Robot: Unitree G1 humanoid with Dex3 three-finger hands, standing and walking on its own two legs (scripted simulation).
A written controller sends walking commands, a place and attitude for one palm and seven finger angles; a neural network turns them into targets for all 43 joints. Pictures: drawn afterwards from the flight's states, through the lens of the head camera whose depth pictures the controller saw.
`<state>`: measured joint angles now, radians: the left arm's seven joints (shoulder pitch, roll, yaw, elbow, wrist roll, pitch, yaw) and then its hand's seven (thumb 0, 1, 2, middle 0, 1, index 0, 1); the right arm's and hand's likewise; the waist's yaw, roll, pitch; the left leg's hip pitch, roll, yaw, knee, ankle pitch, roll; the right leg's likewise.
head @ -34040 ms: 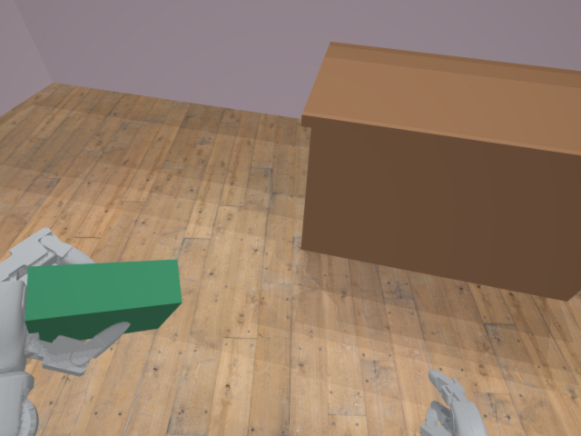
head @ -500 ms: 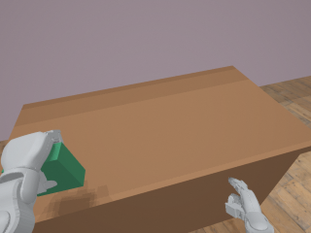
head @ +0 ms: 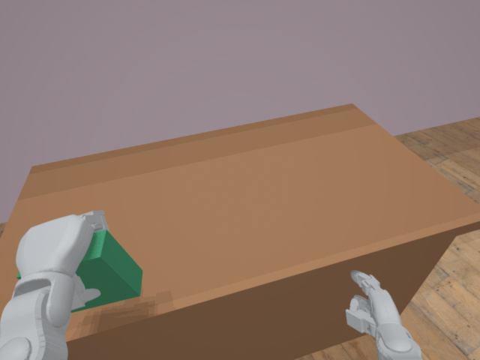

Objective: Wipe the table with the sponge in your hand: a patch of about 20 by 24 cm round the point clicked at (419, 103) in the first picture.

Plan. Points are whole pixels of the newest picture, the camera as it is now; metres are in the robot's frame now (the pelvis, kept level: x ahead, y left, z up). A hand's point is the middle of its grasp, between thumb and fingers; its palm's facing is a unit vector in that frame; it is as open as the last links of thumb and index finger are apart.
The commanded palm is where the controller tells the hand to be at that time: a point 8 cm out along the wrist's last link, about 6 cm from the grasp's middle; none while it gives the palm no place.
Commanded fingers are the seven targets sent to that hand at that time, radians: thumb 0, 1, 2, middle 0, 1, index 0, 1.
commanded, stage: bring the sponge back beside the body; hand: left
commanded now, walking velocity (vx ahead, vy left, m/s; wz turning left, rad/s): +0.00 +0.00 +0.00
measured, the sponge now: (95, 279) +0.19 +0.28 +0.07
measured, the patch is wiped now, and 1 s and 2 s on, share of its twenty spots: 0.95 0.95 0.95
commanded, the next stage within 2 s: step back with the hand held close in 0.40 s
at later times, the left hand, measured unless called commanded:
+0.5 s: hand (86, 262) +0.19 +0.28 +0.11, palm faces +0.09 -0.13 -0.99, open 9.3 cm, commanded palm +0.16 +0.27 +0.18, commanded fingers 0.00 0.10 1.30 -1.20 -1.60 -1.20 -1.60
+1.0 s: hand (73, 252) +0.18 +0.27 +0.15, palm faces +0.36 -0.82 -0.43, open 9.3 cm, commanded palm +0.13 +0.31 +0.18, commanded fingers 0.00 0.10 1.30 -1.20 -1.60 -1.20 -1.60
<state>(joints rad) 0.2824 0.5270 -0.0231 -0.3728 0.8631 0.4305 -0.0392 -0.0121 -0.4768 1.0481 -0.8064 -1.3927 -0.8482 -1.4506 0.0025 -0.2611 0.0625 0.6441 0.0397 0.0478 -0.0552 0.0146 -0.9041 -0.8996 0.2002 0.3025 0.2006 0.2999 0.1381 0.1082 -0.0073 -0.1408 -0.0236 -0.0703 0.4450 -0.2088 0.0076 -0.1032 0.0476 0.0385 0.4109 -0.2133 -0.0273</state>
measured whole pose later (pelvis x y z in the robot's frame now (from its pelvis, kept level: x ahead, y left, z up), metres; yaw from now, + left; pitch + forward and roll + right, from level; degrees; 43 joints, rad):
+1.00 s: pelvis -0.03 +0.03 -0.02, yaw +1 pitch +2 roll -2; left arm 0.51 0.42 0.38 -0.57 -0.05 -0.09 0.12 -0.02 -0.48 1.05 -0.80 -1.40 -0.85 -1.45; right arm 0.29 -0.25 0.02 0.57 0.01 -0.02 -0.08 0.02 -0.90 -0.90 0.20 0.30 0.20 0.30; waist -0.02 0.00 -0.03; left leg -0.43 -0.05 -0.08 0.66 -0.26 0.04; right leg -0.37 0.03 0.02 0.59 -0.25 0.02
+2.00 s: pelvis -0.17 +0.00 -0.03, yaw +0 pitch +0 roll -4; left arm 0.41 0.36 0.37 -0.60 -0.03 -0.14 0.12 -0.02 -0.48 1.05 -0.81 -1.40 -0.85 -1.45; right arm 0.20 -0.19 0.04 0.57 0.00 -0.13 -0.02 0.01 -0.90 -0.90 0.20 0.30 0.20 0.30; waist -0.01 0.05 0.05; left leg -0.52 0.13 0.01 0.70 -0.19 -0.01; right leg -0.35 0.06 -0.03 0.61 -0.23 0.01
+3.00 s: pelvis -0.38 -0.03 -0.02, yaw +0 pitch -2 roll -2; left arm 0.44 0.34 0.29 -0.52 -0.03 -0.11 0.10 -0.02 -0.48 1.05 -0.81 -1.40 -0.85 -1.45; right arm 0.25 -0.23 0.02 0.69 0.02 -0.09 -0.04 0.01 -0.90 -0.90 0.20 0.30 0.20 0.30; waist 0.00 0.00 -0.04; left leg -0.49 0.03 -0.01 1.04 -0.41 0.04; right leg -0.36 -0.01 -0.10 0.65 -0.25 -0.03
